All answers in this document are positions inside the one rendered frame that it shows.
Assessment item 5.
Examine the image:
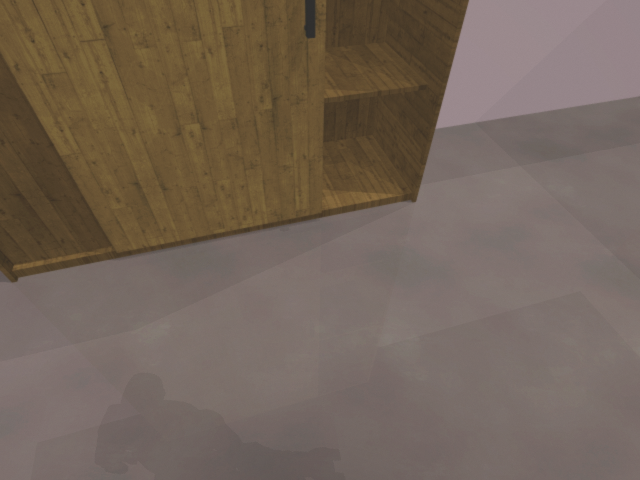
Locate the wardrobe door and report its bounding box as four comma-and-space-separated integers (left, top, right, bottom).
0, 0, 326, 253
0, 54, 112, 265

